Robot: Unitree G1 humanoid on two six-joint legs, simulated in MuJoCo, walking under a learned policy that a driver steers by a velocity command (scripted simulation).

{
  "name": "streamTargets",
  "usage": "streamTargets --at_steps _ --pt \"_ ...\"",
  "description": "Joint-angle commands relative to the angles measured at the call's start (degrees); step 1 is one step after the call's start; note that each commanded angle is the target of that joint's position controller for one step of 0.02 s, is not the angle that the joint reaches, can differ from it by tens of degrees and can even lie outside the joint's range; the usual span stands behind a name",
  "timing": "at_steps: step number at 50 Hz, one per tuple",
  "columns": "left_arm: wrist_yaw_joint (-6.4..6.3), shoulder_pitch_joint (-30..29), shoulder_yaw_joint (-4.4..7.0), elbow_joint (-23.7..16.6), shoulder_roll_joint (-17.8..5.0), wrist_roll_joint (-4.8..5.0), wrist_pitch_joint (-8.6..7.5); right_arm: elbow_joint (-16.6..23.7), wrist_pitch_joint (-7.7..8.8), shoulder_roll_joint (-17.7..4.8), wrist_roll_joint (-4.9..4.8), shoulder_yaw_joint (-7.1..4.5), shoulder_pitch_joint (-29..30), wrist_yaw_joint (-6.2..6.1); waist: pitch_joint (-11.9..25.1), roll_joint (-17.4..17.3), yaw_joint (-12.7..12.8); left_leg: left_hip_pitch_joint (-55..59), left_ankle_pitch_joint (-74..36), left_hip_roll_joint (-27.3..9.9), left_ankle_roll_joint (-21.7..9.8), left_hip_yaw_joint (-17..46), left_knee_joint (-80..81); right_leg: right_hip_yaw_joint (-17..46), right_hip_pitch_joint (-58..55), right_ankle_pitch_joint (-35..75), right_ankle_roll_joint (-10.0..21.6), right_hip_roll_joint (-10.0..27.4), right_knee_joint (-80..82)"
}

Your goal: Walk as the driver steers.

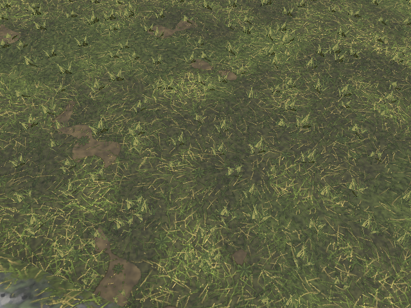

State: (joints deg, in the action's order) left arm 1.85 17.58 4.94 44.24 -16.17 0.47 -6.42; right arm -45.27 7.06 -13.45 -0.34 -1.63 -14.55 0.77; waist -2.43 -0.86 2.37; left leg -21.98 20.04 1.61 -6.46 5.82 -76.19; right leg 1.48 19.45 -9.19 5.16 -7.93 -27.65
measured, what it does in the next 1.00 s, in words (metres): goes down, turning right: left foot, then right foot 0.19 m lower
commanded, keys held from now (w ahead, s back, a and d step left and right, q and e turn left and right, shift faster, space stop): w+e+shift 0.76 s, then w+shift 0.12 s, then w+q+shift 0.08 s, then q+shift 0.04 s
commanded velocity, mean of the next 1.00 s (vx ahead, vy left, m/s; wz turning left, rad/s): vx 0.99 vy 0.00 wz -0.72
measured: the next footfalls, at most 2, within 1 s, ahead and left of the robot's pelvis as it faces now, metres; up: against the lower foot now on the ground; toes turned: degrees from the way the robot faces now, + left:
left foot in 0.24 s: +0.36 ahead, +0.17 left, +0.00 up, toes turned -15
right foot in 0.64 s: +0.64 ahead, -0.18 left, -0.19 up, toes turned -35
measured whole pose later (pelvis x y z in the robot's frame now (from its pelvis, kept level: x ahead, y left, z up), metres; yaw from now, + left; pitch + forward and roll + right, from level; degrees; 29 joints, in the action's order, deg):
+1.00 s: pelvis +0.83 -0.23 -0.22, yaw -47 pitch +1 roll -1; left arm -0.1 21.4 2.5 44.8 -13.3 0.4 -4.2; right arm -33.1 8.3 -14.6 -0.5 -1.4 -5.1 0.7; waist 0.7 0.1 2.8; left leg -35.0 1.5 -2.2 -1.1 1.4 -35.4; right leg 8.6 0.4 -34.2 6.1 -7.0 -39.8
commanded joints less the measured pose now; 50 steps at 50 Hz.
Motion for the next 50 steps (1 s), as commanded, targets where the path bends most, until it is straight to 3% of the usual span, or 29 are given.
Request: streamTargets --at_steps 1,4,7,10,12,13,14,15,16,18,20,23,26,28,30,31,32,33,34,35,36,37,38,40,42,44,47,49,50 --pt "0.07 1.9 -0.43 -2.8 -1.9 0.20 -0.58 7.3 2.33 -3.1 0.71 -0.29 1.2 -0.18 2.8 0.7 -3.9 -16.2 -1.5 -5.6 1.3 3.0 8.4 29.4 -12.5 -6.6 13.2 13.9 15.5" --pt "-1.41 2.8 -0.42 -2.0 -3.8 1.25 -0.76 11.9 2.61 -3.7 1.52 0.74 9.8 -0.95 -3.0 0.6 -3.7 -11.4 -7.7 -6.9 4.7 0.4 26.4 25.6 1.1 -5.6 13.1 13.2 17.8" --pt "-2.58 4.3 0.77 -1.1 -7.0 1.13 0.36 13.0 2.69 -2.6 1.29 0.66 11.7 0.13 -0.3 5.4 -3.2 13.4 -27.4 -0.9 7.8 -5.0 32.3 19.4 17.9 -2.6 10.3 8.8 16.8" --pt "-2.37 -0.4 0.27 -6.1 -4.9 1.91 1.49 7.1 2.80 -7.3 0.20 -2.57 -7.4 0.29 7.4 3.7 -11.7 30.4 -27.7 -1.0 8.3 -3.9 23.7 16.4 19.6 11.8 5.5 7.6 -1.8" --pt "-1.37 -9.0 -0.20 -9.9 -4.8 0.21 1.53 3.2 2.11 -11.3 -1.22 -5.59 -31.4 -1.00 14.6 -3.7 -28.0 46.9 -8.5 -3.2 5.5 -2.9 32.1 15.0 25.2 16.5 -0.3 2.9 -40.7" --pt "-1.32 -0.5 -1.83 -10.7 4.1 1.29 1.02 5.3 2.33 -12.2 -0.97 -4.77 -24.2 -0.61 10.5 -20.1 -18.0 39.6 -3.9 -17.2 -2.3 17.3 41.1 15.8 29.5 -20.7 -0.3 -1.3 -58.6" --pt "-1.73 9.9 -2.80 -9.1 6.0 4.09 0.78 8.7 2.11 -9.9 -1.13 -3.00 -12.2 0.21 4.8 -24.5 -5.9 31.5 -23.4 -24.9 -7.3 30.1 47.1 13.4 35.6 -22.1 -0.2 3.3 -64.8" --pt "-2.02 9.2 -2.44 -8.9 4.1 4.97 1.74 7.2 1.97 -9.7 -1.78 -3.86 -9.8 0.90 1.3 -17.9 -3.2 27.3 -5.7 -28.4 -10.6 40.9 52.9 10.4 42.8 -16.8 0.2 6.6 -66.4" --pt "-2.51 3.2 -2.05 -9.8 1.6 3.48 3.04 6.8 2.02 -6.6 -1.85 -3.33 -8.1 1.24 -2.5 -1.0 -3.5 18.6 3.6 -26.9 -10.0 37.5 55.1 8.9 40.5 -13.5 1.3 10.1 -63.3" --pt "-1.98 -3.2 -2.32 -12.4 1.1 2.70 5.28 5.6 2.24 -4.9 -1.85 -2.59 -2.9 1.49 -9.0 3.0 -1.6 4.1 -2.5 -25.5 -7.2 24.4 51.9 8.8 35.7 -14.6 0.4 15.1 -53.3" --pt "-0.59 -3.4 -1.38 -12.4 -0.1 1.12 5.65 4.3 2.32 -7.8 -0.23 -3.58 0.2 0.33 -8.9 2.4 0.2 -2.0 4.8 -18.4 -3.7 10.4 49.6 6.6 29.9 5.8 1.0 15.3 -41.7" --pt "2.50 -7.6 -0.64 -12.3 -0.7 -1.24 4.05 1.1 2.78 -5.1 0.09 -2.44 -3.6 -2.63 -3.1 0.0 -1.8 -7.5 6.9 -11.6 2.8 -8.4 44.2 -0.2 12.9 43.0 1.7 10.7 -21.7" --pt "3.48 -9.6 -0.23 -12.7 -1.4 0.88 4.58 1.0 2.01 -6.3 -0.21 -2.36 -6.3 -2.64 -0.4 -1.1 -1.7 -3.5 4.2 -10.9 5.3 -14.7 38.6 -3.7 3.6 46.4 2.0 8.5 -17.6" --pt "3.97 -12.3 -0.32 -13.0 -2.1 0.44 4.32 0.7 0.53 -7.4 -1.02 -2.58 -9.7 -2.04 -1.7 0.5 -3.0 5.2 -5.7 -11.1 6.6 -16.1 31.9 -8.2 4.7 38.3 2.5 7.0 -11.0" --pt "3.93 -3.7 1.34 -9.4 -4.5 0.08 4.32 0.7 -0.62 -9.1 -1.14 -2.67 -11.2 -1.95 0.9 0.7 0.0 11.2 -28.7 -12.7 6.7 -16.1 15.7 -8.5 -2.4 32.0 4.8 7.2 -5.5" --pt "3.24 6.6 2.98 -6.0 -7.2 -0.04 4.63 0.4 -0.94 -10.9 -1.71 -3.25 -9.8 -1.93 2.1 -2.9 5.4 5.9 -38.0 -13.6 7.3 -15.3 0.0 -6.6 -13.1 30.3 7.7 8.5 -0.7" --pt "2.47 20.4 3.85 -1.9 -9.0 -0.24 4.73 1.5 -0.50 -11.0 -1.88 -3.56 -3.9 -1.63 2.1 5.3 13.4 -10.1 -12.0 -6.2 8.5 -18.5 -32.4 -0.1 -31.2 37.8 14.3 12.4 9.5" --pt "1.50 21.4 4.17 -0.4 -14.4 -1.15 4.32 7.2 1.66 -4.5 2.00 -1.65 -1.4 -1.59 1.8 19.1 9.6 -34.3 19.7 -2.3 6.7 -14.1 -45.0 2.7 -45.3 50.9 12.1 12.2 -7.9" --pt "0.79 22.6 3.52 -1.7 -14.3 -0.19 3.91 12.3 3.95 -2.7 1.26 0.17 -5.2 -1.00 15.4 23.1 6.1 -43.9 17.6 -3.7 4.4 -0.8 -38.2 16.4 -58.1 45.4 17.3 16.0 -13.8" --pt "0.77 18.5 2.84 -4.3 -12.0 0.69 3.75 12.4 5.10 -7.5 0.66 -0.48 -4.4 -0.73 20.9 7.9 4.5 -40.8 12.0 -5.7 1.7 2.3 -27.2 23.4 -53.5 23.7 18.0 17.5 -7.7" --pt "-1.01 10.3 3.86 -5.6 -16.1 0.14 3.58 15.0 5.18 -8.4 -1.22 -1.21 -1.7 -0.66 15.9 4.3 -1.5 -44.2 5.9 -3.9 5.8 3.5 -15.7 39.1 -43.3 1.6 22.5 23.2 4.9" --pt "-1.48 2.1 2.52 -7.8 -12.4 -0.55 3.17 13.4 4.01 -9.4 -1.40 -2.06 -1.9 -1.80 12.1 -3.5 -4.9 -39.6 2.0 -7.3 7.9 5.2 -9.6 46.3 -29.6 -11.7 21.9 25.1 9.7" --pt "-1.53 -3.9 1.65 -9.5 -10.2 -1.33 2.03 12.4 2.30 -10.0 -1.95 -2.38 -3.5 -2.61 7.7 -2.0 -8.0 -36.2 0.0 -9.3 10.4 9.2 -6.2 52.3 -17.6 -9.6 23.1 28.3 9.5" --pt "-1.65 -8.1 -0.30 -9.0 -4.8 -0.54 0.42 11.5 -0.02 -10.4 -0.30 -2.33 -1.4 -3.38 -2.9 -7.0 -8.9 -28.8 -2.4 -12.9 13.7 8.8 7.9 43.1 3.6 -3.7 19.7 24.4 10.1" --pt "-3.90 -4.3 0.17 -5.9 -6.2 1.12 0.03 13.7 0.74 -6.8 2.03 -1.03 4.9 -2.31 -2.3 -2.0 -6.1 -14.1 -18.8 -11.6 11.3 3.5 24.2 26.7 12.2 -4.5 14.8 13.3 8.3" --pt "-4.00 0.7 0.13 -4.1 -5.8 1.45 0.27 14.7 1.37 -4.3 1.39 -0.34 11.2 -0.54 -1.9 -1.2 -0.8 1.3 -31.7 -6.1 9.9 -5.0 34.3 17.6 17.9 -5.1 12.5 8.5 8.9" --pt "-2.66 4.8 0.30 -2.5 -6.8 1.43 1.02 16.2 1.57 -4.9 -0.43 -0.84 12.5 -0.22 -0.5 2.0 1.0 -0.2 -24.0 -3.3 6.5 -7.7 41.6 16.6 0.7 9.9 10.2 11.0 4.2" --pt "-1.57 1.8 0.25 -2.6 -7.9 -0.85 1.96 12.6 1.49 -9.9 -0.83 -3.73 -3.0 -0.12 7.1 4.4 -8.1 9.8 -18.9 0.8 2.0 -11.5 41.2 12.0 -10.8 42.8 6.3 11.1 -11.8" --pt "-1.33 -2.3 -0.44 -3.6 -6.0 -1.63 1.96 8.9 1.11 -12.5 -0.03 -4.26 -17.5 -0.23 13.0 3.7 -15.2 24.0 -24.0 -3.0 -1.0 -6.5 37.3 8.6 -4.2 43.2 3.0 9.5 -30.5"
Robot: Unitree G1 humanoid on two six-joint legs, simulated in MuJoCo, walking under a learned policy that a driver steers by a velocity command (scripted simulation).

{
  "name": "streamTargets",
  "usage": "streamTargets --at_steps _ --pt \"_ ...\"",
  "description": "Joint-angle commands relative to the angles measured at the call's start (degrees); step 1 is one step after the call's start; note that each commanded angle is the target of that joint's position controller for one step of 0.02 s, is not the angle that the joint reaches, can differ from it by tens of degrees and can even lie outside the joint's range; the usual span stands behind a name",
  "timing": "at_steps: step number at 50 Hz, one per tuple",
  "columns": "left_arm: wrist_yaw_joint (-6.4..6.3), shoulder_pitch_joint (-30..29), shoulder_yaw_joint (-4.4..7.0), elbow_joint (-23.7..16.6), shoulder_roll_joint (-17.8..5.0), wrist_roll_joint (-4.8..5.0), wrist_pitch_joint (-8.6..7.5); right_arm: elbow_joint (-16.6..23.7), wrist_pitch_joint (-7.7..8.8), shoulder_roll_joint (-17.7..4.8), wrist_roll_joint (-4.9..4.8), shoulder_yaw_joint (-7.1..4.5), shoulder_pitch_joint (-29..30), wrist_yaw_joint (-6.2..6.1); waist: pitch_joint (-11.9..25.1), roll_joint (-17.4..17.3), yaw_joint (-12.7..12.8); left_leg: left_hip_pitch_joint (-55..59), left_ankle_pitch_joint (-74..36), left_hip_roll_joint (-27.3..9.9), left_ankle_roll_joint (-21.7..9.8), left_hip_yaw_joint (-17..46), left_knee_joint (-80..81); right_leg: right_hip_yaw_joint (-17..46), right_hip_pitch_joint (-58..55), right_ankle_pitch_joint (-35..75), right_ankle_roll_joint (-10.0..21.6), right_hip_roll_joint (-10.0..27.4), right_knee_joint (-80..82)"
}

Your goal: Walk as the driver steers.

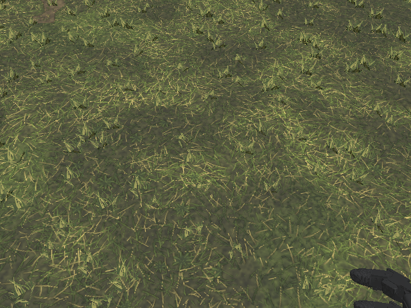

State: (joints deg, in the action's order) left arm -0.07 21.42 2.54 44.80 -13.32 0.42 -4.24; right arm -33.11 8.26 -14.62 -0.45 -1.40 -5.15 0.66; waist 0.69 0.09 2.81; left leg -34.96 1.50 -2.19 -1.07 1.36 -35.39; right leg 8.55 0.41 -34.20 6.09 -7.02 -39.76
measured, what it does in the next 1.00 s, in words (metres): walks ahead, turning left: right foot, then left foot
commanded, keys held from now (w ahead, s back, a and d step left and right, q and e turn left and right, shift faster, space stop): q+shift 0.74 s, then shift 0.18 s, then e+shift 0.08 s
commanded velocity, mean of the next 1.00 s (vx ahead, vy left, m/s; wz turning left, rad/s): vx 0.20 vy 0.00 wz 0.65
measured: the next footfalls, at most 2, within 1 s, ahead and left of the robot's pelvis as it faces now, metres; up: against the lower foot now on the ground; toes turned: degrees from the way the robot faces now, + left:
right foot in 0.40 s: +0.43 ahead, -0.01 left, +0.00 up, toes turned +28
left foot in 0.86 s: +0.26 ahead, +0.21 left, +0.00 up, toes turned +45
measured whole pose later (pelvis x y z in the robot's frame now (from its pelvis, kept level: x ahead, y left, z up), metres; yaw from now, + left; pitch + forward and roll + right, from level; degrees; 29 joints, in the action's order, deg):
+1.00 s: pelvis +0.29 +0.10 +0.04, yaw +44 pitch +2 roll -2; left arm -0.7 8.8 4.6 45.6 -19.4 0.3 1.1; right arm -33.2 -1.2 -15.8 0.9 -2.4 -7.9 0.0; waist -3.0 2.1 1.8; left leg -18.4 13.0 -0.7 -1.7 -0.3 -29.3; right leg -2.6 28.8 -26.0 -3.8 3.6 -59.6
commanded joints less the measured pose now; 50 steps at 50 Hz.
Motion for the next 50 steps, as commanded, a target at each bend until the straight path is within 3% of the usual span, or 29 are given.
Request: streamTargets --at_steps 1,2,3,4,5,8,10,12,15,18,19,20,21,22,23,24,25,28,32,36,40,42,43,44,45,46,47,49,50 --pt "0.98 5.3 0.41 -4.4 -1.1 0.53 -1.17 -6.3 -0.26 -17.2 1.81 -5.39 -31.9 0.56 18.6 -22.9 -9.0 53.2 -0.4 -14.6 -20.6 33.5 7.2 -3.3 32.5 25.3 -4.7 -2.9 -49.9" --pt "1.44 6.8 -0.45 -4.0 -3.0 1.13 -1.67 -6.0 -0.28 -12.4 0.67 -4.68 -29.5 1.05 19.1 -23.9 -8.0 57.7 11.7 -16.2 -20.8 52.0 17.1 -0.3 41.9 5.2 -4.5 -2.3 -51.7" --pt "1.75 -1.6 0.12 -6.0 -5.8 1.99 -1.99 -3.8 -0.65 -8.4 0.86 -3.78 -21.8 0.52 9.0 -15.0 -8.0 50.7 11.4 -15.4 -17.1 44.6 15.4 1.0 47.1 7.4 -3.6 2.4 -49.1" --pt "1.55 -10.7 -0.22 -8.7 -5.9 0.29 -2.25 -2.4 -1.23 -8.2 0.64 -3.67 -17.2 0.59 4.0 -3.9 -7.7 40.7 1.1 -12.2 -14.3 36.7 15.3 -0.8 44.1 9.7 -3.4 4.1 -43.4" --pt "1.21 -14.9 -0.18 -10.5 -5.0 -1.12 -2.45 -2.2 -1.30 -8.7 0.37 -3.60 -14.6 1.00 0.2 0.7 -5.6 32.8 -11.3 -10.0 -13.6 30.8 15.4 -2.4 42.1 9.9 -3.7 4.8 -37.6" --pt "0.49 -14.7 -0.30 -11.0 -4.3 -1.76 -1.53 -2.7 -1.83 -7.9 0.01 -3.37 -12.4 0.05 2.3 -1.5 -1.7 25.1 -30.5 -5.6 -13.0 21.3 15.2 -3.2 34.1 10.8 -5.9 6.8 -20.3" --pt "-0.04 -15.5 -0.71 -10.6 -4.0 -1.33 -0.88 -2.6 -2.94 -10.7 -0.13 -4.32 -11.2 -0.92 4.6 -2.2 -0.9 20.9 -35.6 -4.6 -13.6 19.2 15.4 -5.0 28.8 14.2 -7.7 4.2 -9.8" --pt "-0.17 -17.8 -0.71 -10.3 -4.5 -0.90 -0.20 -2.5 -4.69 -12.8 -1.06 -5.29 -11.4 -2.00 7.0 -3.6 -1.2 17.3 -29.3 -2.3 -11.4 18.1 15.5 -5.6 22.3 24.3 -8.5 1.4 -2.0" --pt "-0.17 -22.3 -0.22 -11.3 -5.7 -0.56 0.65 -2.8 -6.93 -11.3 -1.39 -5.36 -12.9 -3.08 6.4 -5.1 -2.5 16.2 -14.8 0.1 -7.6 21.1 13.8 -3.2 19.2 31.9 -9.1 -0.2 6.5" --pt "-0.29 -21.2 1.01 -10.9 -7.9 -0.34 0.21 -1.2 -8.19 -10.0 -1.38 -5.64 -10.2 -3.91 5.5 -7.9 -1.3 18.7 -5.5 0.7 -5.3 26.1 9.4 0.3 16.4 34.3 -8.7 1.9 13.9" --pt "-0.42 -18.3 1.48 -9.7 -8.3 -0.50 -0.13 -0.4 -8.49 -8.5 -1.51 -5.33 -8.5 -3.88 6.1 -7.5 0.0 17.8 -1.9 2.4 -3.9 25.5 5.1 -0.2 11.9 39.1 -7.9 4.0 18.4" --pt "-0.78 -14.4 1.87 -8.8 -9.5 -1.30 -0.16 0.2 -8.64 -5.0 -1.31 -4.32 -9.8 -3.52 9.7 -3.2 0.2 13.3 10.7 5.2 -1.8 22.2 -5.1 3.8 2.2 43.2 -4.6 11.8 19.7" --pt "-1.36 -13.4 1.80 -9.6 -10.7 -1.93 0.55 -0.6 -8.85 -0.6 -0.23 -3.05 -16.3 -3.40 12.4 7.7 -2.9 2.8 38.4 11.9 0.4 14.1 -19.0 15.5 -9.0 61.0 0.8 24.1 15.7" --pt "-1.20 -14.1 1.94 -9.6 -11.3 -2.90 1.40 0.7 -8.62 -5.2 -1.01 -3.45 -25.6 -2.46 17.9 17.0 -7.7 -1.3 40.8 8.1 1.7 10.8 -27.8 30.7 -9.8 52.9 10.0 36.2 18.1" --pt "-1.36 -17.6 1.96 -10.9 -8.6 -2.07 1.67 -0.8 -9.01 -10.2 -1.24 -4.77 -22.6 -2.54 12.8 12.8 -6.2 -4.5 34.5 3.7 4.3 7.5 -33.1 28.4 -5.3 42.1 11.0 32.7 20.3" --pt "-1.55 -18.8 1.29 -11.2 -6.0 -1.62 1.97 -1.0 -9.77 -13.1 -1.11 -5.82 -17.8 -2.70 8.4 7.5 -4.3 -5.2 29.2 1.9 5.6 6.6 -35.5 18.9 -0.8 35.7 8.4 27.4 20.5" --pt "-1.65 -19.9 1.09 -11.4 -6.0 -1.58 2.49 -1.1 -10.60 -12.9 -0.81 -6.11 -15.9 -2.98 6.8 4.2 -4.3 -4.1 26.2 0.8 6.2 5.8 -37.3 13.8 3.5 33.0 6.5 24.1 21.3" --pt "-2.12 -19.5 1.63 -9.4 -7.8 -2.00 2.81 1.3 -11.13 -8.5 -0.95 -4.94 -12.8 -2.66 3.3 5.3 -4.0 -2.6 20.9 -0.8 6.8 2.1 -36.0 2.7 9.8 39.4 6.8 20.2 24.0" --pt "-2.26 -16.8 2.57 -7.2 -9.6 -1.84 3.12 3.5 -10.76 -7.3 -0.85 -4.16 -8.2 -2.20 5.8 5.8 -2.2 -3.1 17.7 -3.3 7.3 1.1 -28.1 -2.4 4.3 43.8 8.9 23.0 24.3" --pt "-1.72 -17.8 3.48 -6.4 -12.2 -1.40 3.64 4.3 -11.09 -7.5 -0.98 -3.84 -5.9 -1.04 5.7 7.3 -2.1 3.6 13.8 -3.8 5.8 -1.3 -18.2 -8.8 6.2 40.8 7.5 24.1 24.5" --pt "-0.43 -15.6 4.27 -4.8 -14.4 0.42 3.40 5.4 -11.85 -7.9 -0.58 -3.94 -4.0 -0.01 5.2 8.2 -1.8 11.4 16.5 -1.5 2.7 -3.8 -6.0 -10.7 5.9 41.7 5.5 25.5 21.2" --pt "-0.06 -15.9 4.12 -4.1 -14.1 2.02 3.31 4.3 -11.90 -8.0 -0.23 -4.36 -7.1 0.25 5.7 7.5 -4.2 19.0 9.7 1.0 -0.1 -5.0 7.1 -12.7 6.6 40.7 2.1 24.2 15.4" --pt "0.17 -12.9 3.44 -2.7 -11.7 1.95 3.25 3.1 -11.74 -10.2 0.06 -5.16 -9.7 -0.22 6.0 4.0 -4.5 26.9 1.3 1.4 -2.1 -2.9 13.0 -15.4 11.5 37.0 -1.7 21.4 9.7" --pt "0.60 -11.1 2.16 -3.6 -8.1 -0.91 3.22 3.4 -11.46 -16.4 0.27 -6.67 -12.2 -1.25 7.6 -10.9 -3.4 38.8 -21.9 -11.4 -6.6 13.3 12.8 -20.0 25.8 14.8 -7.2 15.3 -5.8" --pt "0.09 -13.1 2.01 -6.0 -8.3 -1.99 3.39 5.1 -10.75 -19.5 2.00 -6.80 -9.8 -1.35 8.7 -18.7 -4.1 37.3 -26.6 -22.6 -18.1 25.1 13.2 -16.0 38.1 -3.4 -10.4 9.5 -18.9" --pt "-0.35 -16.8 3.09 -5.6 -11.8 -0.97 3.84 4.8 -9.66 -15.6 2.45 -5.84 -10.6 -0.84 9.7 -10.8 -7.4 34.3 -25.5 -20.2 -18.8 21.1 13.8 -9.6 37.6 -2.3 -10.2 10.3 -26.4" --pt "-0.53 -16.0 2.98 -5.1 -11.0 0.40 4.31 3.7 -8.80 -12.8 2.27 -4.72 -8.0 -0.77 8.2 -9.2 -5.2 32.4 -22.1 -16.6 -15.6 14.9 13.6 -8.3 37.3 1.4 -9.4 11.0 -26.9" --pt "-1.07 -11.5 2.60 -1.6 -9.5 -0.16 5.28 3.0 -8.06 -7.0 1.07 -2.78 -1.8 -1.00 8.0 -8.1 -2.1 29.5 -18.8 -12.1 -11.0 7.2 13.2 -7.8 33.1 9.1 -10.2 12.0 -23.7" --pt "-0.84 -9.3 2.38 -0.2 -8.6 -0.17 5.60 2.1 -7.71 -4.7 1.54 -1.72 -0.8 -1.17 8.2 -8.6 -1.0 26.2 -20.1 -10.9 -10.4 3.8 13.5 -7.8 27.9 12.0 -10.8 11.6 -22.6"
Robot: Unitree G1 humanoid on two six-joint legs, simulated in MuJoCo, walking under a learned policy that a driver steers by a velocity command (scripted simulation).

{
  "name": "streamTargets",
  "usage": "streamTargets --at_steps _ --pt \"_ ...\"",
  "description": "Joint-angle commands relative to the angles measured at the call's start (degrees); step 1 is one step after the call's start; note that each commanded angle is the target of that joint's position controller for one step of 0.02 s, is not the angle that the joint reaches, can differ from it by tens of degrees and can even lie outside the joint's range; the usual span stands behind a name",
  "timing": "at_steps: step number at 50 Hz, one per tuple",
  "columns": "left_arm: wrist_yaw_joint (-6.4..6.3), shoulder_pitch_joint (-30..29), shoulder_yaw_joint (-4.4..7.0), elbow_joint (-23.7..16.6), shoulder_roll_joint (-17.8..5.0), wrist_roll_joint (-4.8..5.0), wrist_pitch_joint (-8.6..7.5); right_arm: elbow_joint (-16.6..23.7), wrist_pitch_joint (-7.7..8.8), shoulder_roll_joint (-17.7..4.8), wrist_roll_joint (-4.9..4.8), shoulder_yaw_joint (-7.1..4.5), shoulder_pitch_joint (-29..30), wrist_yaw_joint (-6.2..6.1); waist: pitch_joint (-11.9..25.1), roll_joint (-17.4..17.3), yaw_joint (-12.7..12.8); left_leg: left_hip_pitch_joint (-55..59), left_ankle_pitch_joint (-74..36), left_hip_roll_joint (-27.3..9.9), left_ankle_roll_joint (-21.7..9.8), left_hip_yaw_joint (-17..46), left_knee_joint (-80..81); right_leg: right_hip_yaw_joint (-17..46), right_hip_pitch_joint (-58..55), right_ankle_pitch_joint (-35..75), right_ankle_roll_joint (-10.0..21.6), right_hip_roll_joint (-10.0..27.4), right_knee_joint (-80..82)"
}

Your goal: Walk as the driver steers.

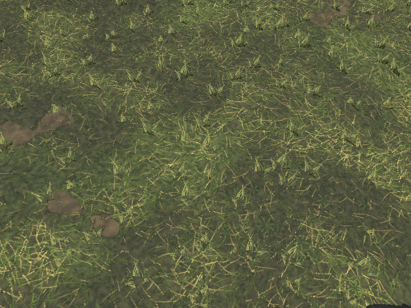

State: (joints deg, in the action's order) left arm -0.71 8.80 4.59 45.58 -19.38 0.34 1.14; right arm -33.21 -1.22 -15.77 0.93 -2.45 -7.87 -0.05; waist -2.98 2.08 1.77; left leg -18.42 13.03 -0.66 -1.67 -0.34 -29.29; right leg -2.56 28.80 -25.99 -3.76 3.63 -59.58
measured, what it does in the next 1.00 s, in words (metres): walks ahead, turning right: right foot, then left foot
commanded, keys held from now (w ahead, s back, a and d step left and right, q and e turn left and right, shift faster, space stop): e+shift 0.58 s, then shift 0.14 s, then w+shift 0.10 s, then w+q+shift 0.18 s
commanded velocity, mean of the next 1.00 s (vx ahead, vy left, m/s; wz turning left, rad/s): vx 0.12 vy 0.00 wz -0.47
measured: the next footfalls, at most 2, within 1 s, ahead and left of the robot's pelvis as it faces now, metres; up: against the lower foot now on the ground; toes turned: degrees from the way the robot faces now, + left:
right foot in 0.36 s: +0.00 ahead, -0.13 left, +0.00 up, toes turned -20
left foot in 1.00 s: +0.21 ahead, +0.01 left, +0.00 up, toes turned -32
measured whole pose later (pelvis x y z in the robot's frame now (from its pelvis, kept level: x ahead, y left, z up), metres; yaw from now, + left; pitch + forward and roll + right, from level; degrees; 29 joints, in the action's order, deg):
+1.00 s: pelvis +0.11 -0.06 -0.01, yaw -32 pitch +3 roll +0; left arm 0.4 16.8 1.7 38.1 -16.1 0.4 -1.9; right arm -41.8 5.8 -18.1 -2.4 -3.7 -12.5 2.1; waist 2.9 1.3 0.8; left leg -18.5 15.8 0.3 -4.0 -1.4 -31.3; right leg 8.7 6.1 -23.0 2.2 -2.8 -26.4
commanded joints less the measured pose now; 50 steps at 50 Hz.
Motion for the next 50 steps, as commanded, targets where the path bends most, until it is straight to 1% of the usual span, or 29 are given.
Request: streamTargets --at_steps 1,2,3,5,8,12,14,16,17,18,19,20,21,22,23,24,27,30,36,37,38,39,41,43,45,46,48,49,50 --pt "-0.01 4.3 0.16 -0.4 -2.0 0.42 0.44 1.6 2.04 -2.9 0.87 -0.45 2.5 -0.58 11.1 -10.9 0.4 7.9 -29.9 -11.9 -9.5 3.3 8.0 3.5 -3.4 5.2 -1.4 0.3 0.2" --pt "0.09 3.4 0.01 -0.9 -2.1 0.83 0.56 1.3 2.12 -3.8 1.24 -0.76 3.4 -0.82 9.8 -11.1 0.0 7.1 -27.1 -11.8 -9.3 2.1 8.4 3.3 -4.6 6.0 -1.5 0.0 3.7" --pt "0.12 1.5 0.05 -2.0 -2.9 0.96 0.67 1.1 1.91 -5.9 1.23 -1.46 3.4 -1.23 8.2 -11.6 -1.1 7.4 -24.6 -12.8 -9.9 2.6 8.8 2.6 -3.9 5.8 -1.5 -0.4 5.4" --pt "0.26 -0.6 0.22 -4.1 -4.0 1.00 1.02 -0.1 1.05 -9.0 0.80 -2.62 1.3 -2.01 6.7 -11.3 -2.9 9.5 -20.7 -16.5 -11.8 5.4 9.7 2.0 -1.2 3.2 -1.2 -0.2 5.9" --pt "0.62 -0.9 0.27 -5.8 -3.2 1.11 1.83 -1.1 0.56 -8.6 0.40 -2.99 0.9 -2.50 5.2 -10.1 -3.6 11.3 -17.8 -19.6 -12.7 6.7 10.4 1.7 1.2 0.8 -0.6 1.3 6.2" --pt "1.39 0.2 0.45 -7.4 -1.9 1.09 2.54 -1.8 0.69 -9.1 0.01 -3.77 3.0 -2.26 5.9 -9.3 -2.8 12.0 -22.1 -20.2 -11.7 3.0 8.9 -0.7 -1.8 0.1 0.9 1.3 10.5" --pt "1.98 0.9 0.73 -8.3 -1.7 1.29 2.89 -2.1 0.75 -9.5 -0.58 -4.23 3.8 -2.04 7.0 -9.5 -2.2 13.1 -24.0 -20.6 -10.4 1.2 7.0 -2.0 -4.1 1.2 2.2 0.8 14.7" --pt "2.49 3.4 1.17 -8.3 -1.4 1.34 3.32 -2.6 0.59 -9.7 -1.70 -4.59 5.1 -1.82 8.1 -9.1 -0.2 12.1 -22.8 -19.8 -7.2 -2.7 2.7 -4.3 -9.8 7.7 4.2 -0.9 23.8" --pt "2.17 5.6 1.80 -7.8 -2.2 1.16 3.40 -3.7 0.53 -8.7 -2.11 -4.61 3.7 -1.60 8.5 -7.3 0.6 9.2 -17.8 -17.7 -3.8 -5.9 -2.2 -3.8 -15.0 14.2 6.2 -2.5 29.8" --pt "1.17 8.4 3.53 -7.7 -7.2 0.97 3.11 -4.3 0.60 -6.6 -1.31 -4.32 1.5 -1.32 8.2 2.3 0.7 -0.4 -5.7 -12.0 1.5 -10.5 -14.2 6.4 -23.5 31.9 10.1 1.8 35.6" --pt "0.33 9.8 5.23 -9.1 -15.4 0.11 2.30 -0.2 0.85 -3.2 1.29 -2.99 5.9 -1.27 6.6 19.5 0.2 -21.6 24.8 -1.6 7.5 -10.6 -32.0 30.4 -32.6 56.6 20.2 15.7 36.1" --pt "1.13 11.4 4.64 -10.1 -13.8 -2.06 0.43 1.3 1.30 -4.7 0.98 -3.22 11.1 -1.62 13.1 11.9 4.3 -24.8 28.6 1.0 7.1 1.9 -41.4 35.1 -31.9 51.2 26.8 18.9 38.6" --pt "1.32 8.9 4.14 -10.2 -12.4 -1.74 -0.97 1.3 1.47 -6.2 -0.45 -3.71 11.7 -1.72 11.0 6.4 2.7 -26.5 23.9 0.1 5.8 4.6 -43.2 30.6 -31.6 44.7 24.5 16.1 39.6" --pt "0.78 5.4 3.91 -10.6 -11.1 -0.20 -1.49 0.5 1.67 -6.7 -0.76 -4.01 10.5 -2.08 8.7 3.1 0.5 -27.3 17.8 -0.7 4.9 5.6 -41.3 27.0 -30.2 40.3 21.1 12.9 39.3" --pt "0.18 2.6 3.17 -11.3 -9.0 1.17 -1.24 -0.4 1.71 -7.5 -0.18 -4.31 9.4 -2.57 7.8 1.4 -0.8 -27.4 13.7 -1.4 4.7 6.1 -39.1 25.0 -29.2 39.0 18.7 11.3 39.0" --pt "-0.48 0.7 2.66 -12.1 -8.0 1.63 -0.78 -0.6 1.75 -7.8 0.10 -4.54 8.3 -2.72 7.9 2.2 -2.0 -24.9 10.5 -1.1 4.9 6.3 -38.0 23.5 -27.1 39.8 17.6 9.7 39.1" --pt "-1.48 1.9 2.58 -13.0 -8.2 0.98 0.00 -1.7 2.10 -6.1 -0.22 -4.10 6.2 -2.23 9.8 2.1 -2.1 -21.9 5.0 1.6 6.0 6.3 -34.9 22.5 -26.9 41.3 16.6 7.0 38.5" --pt "-1.95 2.6 2.62 -13.4 -8.9 1.08 0.57 -2.1 2.12 -5.6 -0.70 -3.81 6.3 -2.16 9.1 3.4 -1.6 -21.6 3.1 3.0 7.2 6.5 -27.9 23.8 -27.0 37.4 16.1 5.9 38.0" --pt "-1.86 2.0 1.44 -14.0 -7.6 -0.24 1.17 -2.4 2.05 -6.0 -0.92 -3.54 7.2 -1.46 7.5 6.3 0.4 -15.6 2.8 1.6 7.7 5.7 -20.6 25.9 -22.6 34.0 15.6 5.5 36.4" --pt "-1.66 3.3 1.22 -13.6 -7.2 -0.04 1.07 -2.6 2.34 -6.0 -1.11 -3.38 6.6 -1.02 8.9 5.8 1.1 -15.1 2.5 1.3 7.2 5.2 -18.9 27.2 -23.1 22.0 16.1 5.2 38.1" --pt "-1.24 4.6 1.01 -13.2 -7.0 0.22 0.74 -2.3 2.85 -6.2 -1.55 -3.27 7.2 -0.45 8.0 6.3 2.2 -15.3 2.6 1.0 6.4 4.9 -16.6 29.5 -22.9 5.8 16.7 5.2 40.6" --pt "-0.76 5.2 0.84 -12.8 -7.3 0.35 0.22 -1.9 3.58 -6.5 -1.90 -3.27 7.9 0.09 5.8 7.9 2.7 -15.7 3.0 0.7 5.6 4.7 -14.1 32.2 -22.1 -4.6 17.3 5.7 43.1" --pt "-0.17 5.4 0.56 -12.1 -7.5 0.21 -1.02 -1.5 5.41 -7.2 -2.35 -3.33 8.6 0.87 2.3 9.0 3.1 -14.9 4.3 0.2 4.1 4.3 -10.0 34.4 -21.4 -9.0 17.9 6.6 45.1" --pt "0.16 5.9 0.41 -11.7 -7.5 0.06 -2.31 -2.0 6.95 -7.4 -2.73 -3.09 7.8 1.43 1.2 8.5 3.5 -14.5 4.4 -0.9 2.1 2.6 -7.4 32.8 -23.0 -7.9 17.8 7.9 45.5" --pt "0.47 7.1 0.30 -11.0 -7.3 0.20 -3.26 -2.3 7.85 -6.7 -3.15 -2.46 6.9 1.96 0.2 7.5 3.7 -13.0 4.3 -1.3 0.1 1.3 -5.5 30.7 -23.4 -6.7 17.7 8.8 45.9" --pt "0.64 7.3 0.30 -10.8 -7.3 0.23 -3.58 -2.5 8.06 -6.3 -3.38 -2.14 6.1 2.19 -0.1 6.8 3.3 -11.8 4.1 -1.3 -1.0 0.6 -4.4 29.2 -23.2 -6.0 17.5 9.0 46.0" --pt "0.96 6.3 0.30 -10.7 -7.1 0.27 -3.99 -3.6 8.24 -5.8 -3.55 -1.68 2.3 2.40 0.3 4.6 0.8 -5.0 1.5 -0.3 -3.2 -1.6 -0.9 24.4 -20.3 -3.9 16.3 8.4 44.8" --pt "1.08 5.7 0.14 -10.9 -6.5 0.09 -4.24 -4.9 8.17 -6.0 -3.54 -1.77 -1.6 2.29 1.4 3.2 -1.2 1.3 1.9 0.9 -4.2 -2.3 -0.6 21.2 -17.0 -0.9 15.4 7.2 42.2" --pt "1.04 4.0 -0.39 -11.6 -5.0 -0.44 -4.71 -7.2 8.13 -7.3 -3.67 -2.43 -9.0 2.01 4.0 1.3 -4.8 10.9 3.5 1.9 -5.6 -1.1 -1.1 16.6 -12.3 8.4 13.8 4.6 34.9"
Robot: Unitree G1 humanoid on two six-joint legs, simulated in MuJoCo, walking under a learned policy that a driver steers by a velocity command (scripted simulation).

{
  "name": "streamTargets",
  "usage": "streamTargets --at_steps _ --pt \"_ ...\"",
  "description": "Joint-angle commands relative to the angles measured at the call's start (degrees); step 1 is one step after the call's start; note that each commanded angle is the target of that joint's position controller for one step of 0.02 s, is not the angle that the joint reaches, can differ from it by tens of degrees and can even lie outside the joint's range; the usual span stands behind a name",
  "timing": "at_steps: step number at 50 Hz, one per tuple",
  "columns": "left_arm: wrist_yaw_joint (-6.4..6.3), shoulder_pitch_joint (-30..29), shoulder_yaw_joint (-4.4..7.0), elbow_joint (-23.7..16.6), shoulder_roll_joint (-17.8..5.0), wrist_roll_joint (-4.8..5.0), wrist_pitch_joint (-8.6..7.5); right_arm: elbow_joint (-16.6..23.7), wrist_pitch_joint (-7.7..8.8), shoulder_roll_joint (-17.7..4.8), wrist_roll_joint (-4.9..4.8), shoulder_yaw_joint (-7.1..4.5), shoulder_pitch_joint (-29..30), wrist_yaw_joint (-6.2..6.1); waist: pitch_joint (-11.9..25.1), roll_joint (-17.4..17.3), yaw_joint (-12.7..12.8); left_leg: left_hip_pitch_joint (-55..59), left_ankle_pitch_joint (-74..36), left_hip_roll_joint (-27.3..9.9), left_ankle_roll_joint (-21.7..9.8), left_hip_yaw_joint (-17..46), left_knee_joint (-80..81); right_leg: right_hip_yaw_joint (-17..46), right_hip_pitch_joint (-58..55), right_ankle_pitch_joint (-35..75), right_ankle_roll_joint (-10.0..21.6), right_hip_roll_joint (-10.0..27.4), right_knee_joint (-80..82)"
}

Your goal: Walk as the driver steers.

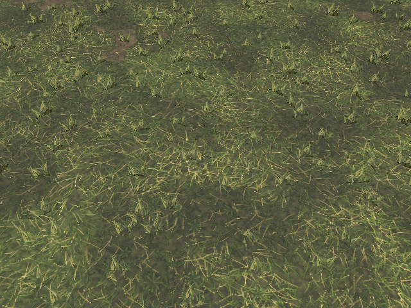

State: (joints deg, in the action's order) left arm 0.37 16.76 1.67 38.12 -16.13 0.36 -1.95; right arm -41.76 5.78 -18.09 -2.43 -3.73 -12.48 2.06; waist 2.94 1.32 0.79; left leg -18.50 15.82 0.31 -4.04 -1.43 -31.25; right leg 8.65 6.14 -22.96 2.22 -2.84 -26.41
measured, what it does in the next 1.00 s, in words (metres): walks ahead, turning left: right foot, then left foot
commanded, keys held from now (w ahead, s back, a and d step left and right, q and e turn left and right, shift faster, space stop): w+q+shift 0.48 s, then w+shift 0.18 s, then w+e+shift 0.34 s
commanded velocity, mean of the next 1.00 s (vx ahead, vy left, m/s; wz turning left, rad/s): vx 0.92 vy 0.00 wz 0.37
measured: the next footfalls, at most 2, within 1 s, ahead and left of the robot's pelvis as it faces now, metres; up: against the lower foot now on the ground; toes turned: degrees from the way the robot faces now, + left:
right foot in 0.40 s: +0.51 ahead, -0.02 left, +0.00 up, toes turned +27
left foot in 0.84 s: +0.71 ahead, +0.48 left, +0.00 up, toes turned +30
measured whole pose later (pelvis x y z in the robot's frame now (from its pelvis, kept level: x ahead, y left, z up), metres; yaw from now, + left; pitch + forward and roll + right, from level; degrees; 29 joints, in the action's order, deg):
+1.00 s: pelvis +0.70 +0.34 -0.01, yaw +24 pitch +0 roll +1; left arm -0.1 17.9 2.6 43.6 -17.4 3.2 -3.9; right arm -42.5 5.3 -15.7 1.3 -2.2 -16.3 1.9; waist -3.5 2.6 -0.4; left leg -18.4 15.9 -1.8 -0.6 -6.4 -34.8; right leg 3.5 27.9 -14.9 1.7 5.5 -76.7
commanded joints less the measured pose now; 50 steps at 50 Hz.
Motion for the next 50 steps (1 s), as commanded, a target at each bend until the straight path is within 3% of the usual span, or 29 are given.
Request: streamTargets --at_steps 1,2,3,4,6,8,14,18,20,21,22,23,24,25,26,27,29,32,35,38,40,41,42,43,44,45,47,48,50 --pt "-0.17 -7.0 1.59 -6.5 -5.6 -0.58 -2.52 -0.6 1.47 -10.3 -0.20 -2.80 -14.3 -0.41 1.1 -8.5 -7.9 22.5 10.4 -6.7 -8.4 16.6 8.2 -3.8 20.5 16.3 3.3 4.1 -19.1" --pt "-0.63 -9.0 1.28 -9.8 -4.7 -0.06 -4.31 -1.5 1.76 -14.3 0.51 -3.98 -20.5 0.32 1.3 -21.0 -8.9 33.6 23.2 -16.4 -15.9 43.6 18.0 -6.3 40.3 0.2 -1.1 -1.8 -37.1" --pt "-0.46 -11.0 1.42 -10.3 -6.6 1.59 -5.77 -0.8 1.90 -10.4 0.92 -2.83 -19.2 0.69 -1.9 -14.0 -8.6 35.0 28.4 -18.5 -16.0 48.2 19.6 -1.4 49.0 -2.2 -0.2 0.2 -42.3" --pt "0.08 -12.4 1.27 -10.1 -6.5 1.91 -6.69 0.3 1.63 -8.2 1.59 -2.19 -17.4 0.46 -4.7 -10.1 -8.1 34.0 23.4 -16.9 -15.2 43.3 19.1 -1.2 51.7 1.6 0.1 2.3 -43.4" --pt "0.81 -14.4 1.15 -10.1 -5.6 -0.29 -7.81 1.0 0.41 -6.5 1.63 -1.48 -17.2 -0.04 -5.8 -3.5 -7.1 30.7 14.2 -13.2 -13.7 36.3 19.3 -2.3 50.1 5.9 -0.2 3.9 -38.0" --pt "1.31 -14.5 1.39 -9.8 -5.0 -0.86 -7.57 1.1 -0.59 -3.9 1.02 -0.23 -15.9 -0.94 -7.4 -5.3 -4.7 24.6 6.6 -10.0 -12.4 31.1 20.6 -3.4 44.9 9.2 -1.8 4.3 -30.8" --pt "2.14 -26.0 0.59 -13.1 -2.1 -0.19 -7.88 -0.3 -1.60 -6.1 0.38 -0.63 -15.2 -3.58 -10.8 -7.8 -6.0 0.9 -7.9 -4.9 -9.3 23.9 23.3 -8.6 21.8 25.0 -5.2 -1.2 -7.0" --pt "0.88 -22.6 3.28 -12.7 -7.8 1.77 -7.51 -1.4 -1.24 -6.2 -0.50 -0.98 -14.9 -3.75 -6.3 -10.4 -2.3 7.4 -28.6 -6.3 -5.2 25.8 15.7 -6.2 9.4 23.4 -3.8 -1.3 -1.7" --pt "-0.82 -4.7 5.33 -9.5 -11.0 2.28 -6.70 0.3 -1.99 -7.6 1.30 -1.37 -10.6 -3.10 6.1 -11.3 8.1 3.3 -43.9 -3.1 -1.4 23.6 -7.1 -4.8 -12.6 18.7 -0.5 2.2 -4.4" --pt "-1.87 10.6 6.08 -7.4 -13.8 2.11 -5.43 2.5 -1.80 -3.1 3.77 0.00 -9.5 -2.77 18.4 -6.6 13.3 -5.3 -30.1 -0.4 -0.8 21.3 -25.4 4.2 -31.7 3.8 2.3 12.2 -8.9" --pt "-0.58 11.5 5.71 -4.9 -16.2 0.03 -5.35 4.3 -1.37 4.8 0.07 2.46 -20.1 -2.39 29.4 22.8 5.1 -22.2 15.4 5.4 0.8 16.9 -45.1 38.9 -45.7 -20.2 11.2 28.5 3.2" --pt "-0.41 9.3 4.99 -6.0 -10.0 -0.21 -5.14 3.5 -1.75 -1.0 -2.23 1.81 -16.1 -3.00 20.2 20.4 7.2 -28.7 11.8 0.0 0.8 13.5 -50.8 41.5 -39.1 -27.5 9.1 26.2 8.8" --pt "-0.93 5.9 4.49 -5.3 -7.5 0.16 -4.66 4.6 -1.77 -4.8 -1.54 0.87 -8.7 -2.87 9.5 13.7 8.4 -31.7 6.8 -2.4 0.6 10.6 -50.0 30.1 -30.4 -19.0 7.2 23.9 9.1" --pt "-0.90 5.2 4.34 -3.7 -7.3 -0.56 -4.22 5.2 -1.65 -4.1 0.06 1.06 -4.3 -2.63 3.6 3.9 7.6 -29.3 4.5 -4.4 0.4 9.1 -48.7 22.6 -21.4 -6.1 6.9 21.8 9.7" --pt "-0.64 4.3 4.06 -2.3 -6.6 -1.65 -4.07 6.4 -1.38 -2.6 1.15 1.16 -1.3 -2.15 -0.6 0.7 5.8 -27.2 3.3 -5.8 0.0 8.5 -47.0 17.9 -13.6 0.8 7.6 20.0 11.1" --pt "-0.55 2.7 3.46 -1.2 -5.1 -2.26 -4.38 6.9 -1.81 -0.8 0.42 1.39 -1.8 -1.59 -2.5 2.1 3.0 -24.5 3.3 -7.3 -0.2 9.3 -46.1 14.8 -8.0 3.1 8.3 19.1 12.7" --pt "0.20 0.3 2.62 0.6 -2.2 -0.68 -4.83 7.5 -3.08 1.9 -0.82 2.18 -1.6 -1.27 -5.9 3.2 0.1 -24.4 6.3 -8.6 -0.2 9.6 -43.1 9.4 -1.9 4.5 8.9 18.5 16.0" --pt "0.30 -1.9 3.43 2.0 -5.8 0.74 -5.53 9.6 -3.47 1.8 0.55 3.18 2.0 -0.74 -11.8 1.7 -2.9 -28.0 0.1 -10.1 1.2 11.0 -34.2 2.9 3.6 10.1 9.5 20.2 21.2" --pt "0.07 -0.2 4.28 3.2 -9.6 1.35 -5.79 10.9 -2.09 -0.5 1.97 3.48 8.5 0.73 -13.3 -2.6 -2.2 -18.5 -13.9 -8.8 1.2 4.6 -18.4 -6.4 8.8 13.5 8.0 15.3 25.8" --pt "0.25 5.2 4.73 4.8 -13.1 1.88 -5.19 12.3 -0.50 -2.5 1.50 2.87 13.4 1.86 -13.2 -2.6 -1.1 -9.4 -16.6 -5.1 1.2 2.1 -8.7 -6.6 4.8 22.6 7.6 17.1 25.5" --pt "0.18 6.9 4.66 5.7 -15.6 0.70 -3.98 11.3 -0.53 -7.1 1.18 0.40 6.3 1.18 -4.8 1.1 -6.3 1.8 -10.7 -0.9 0.2 0.2 -6.6 -7.6 -2.1 46.1 5.5 17.3 12.0" --pt "-0.04 7.2 4.21 6.3 -15.8 0.02 -3.37 8.9 -1.24 -9.4 0.94 -1.31 -4.4 0.20 1.6 3.1 -13.0 17.2 -6.5 1.3 0.1 -1.9 -7.4 -9.3 2.9 52.7 3.7 15.1 -2.3" --pt "-0.17 7.5 2.68 5.7 -12.1 -1.03 -3.70 6.6 -2.26 -12.7 1.03 -2.82 -16.0 -1.27 8.9 2.6 -18.6 36.8 -3.5 -5.1 0.1 4.4 -12.3 -7.9 17.0 43.2 0.9 12.7 -21.2" --pt "-0.29 16.1 -0.28 3.3 0.4 0.62 -4.61 5.7 -1.57 -20.0 3.81 -3.54 -17.6 -1.64 18.2 -20.4 -9.7 44.5 23.5 -21.1 -5.0 36.2 2.4 -4.1 29.6 -4.4 -1.1 2.7 -46.9" --pt "-0.41 15.9 -0.07 3.6 -2.7 3.50 -5.28 6.0 -1.03 -15.5 3.59 -2.53 -18.0 -1.07 22.8 -19.8 -10.0 42.0 37.3 -22.9 -5.5 51.6 14.7 2.1 32.1 -3.7 -0.2 3.5 -56.4" --pt "-0.77 8.9 1.07 1.9 -5.5 5.24 -4.97 5.2 -0.54 -11.3 2.95 -1.48 -14.4 -0.70 11.5 -14.1 -9.5 35.9 34.1 -23.0 -4.9 47.0 17.0 0.1 39.6 0.5 -0.6 5.0 -60.3" --pt "-1.34 2.8 1.17 1.1 -5.0 2.48 -4.14 3.6 0.18 -7.2 3.55 -0.83 -7.9 -0.16 1.3 -6.2 -5.5 20.4 13.5 -20.1 -4.0 29.5 15.0 -2.0 38.4 7.9 -0.2 10.4 -55.6" --pt "-0.80 5.1 1.54 1.8 -4.5 2.39 -3.08 3.1 0.71 -4.6 4.57 -0.43 -5.5 -0.22 1.4 -8.9 -2.4 15.2 7.6 -19.0 -4.0 23.6 15.1 -0.7 33.8 10.5 0.0 12.6 -53.7" --pt "0.07 5.2 1.89 2.6 -3.2 3.13 -0.51 1.9 1.42 -0.7 3.61 0.09 -2.3 -0.44 -1.4 -8.8 -0.3 11.1 0.6 -17.1 -3.7 13.4 18.3 -1.0 30.9 10.7 0.1 14.0 -50.3"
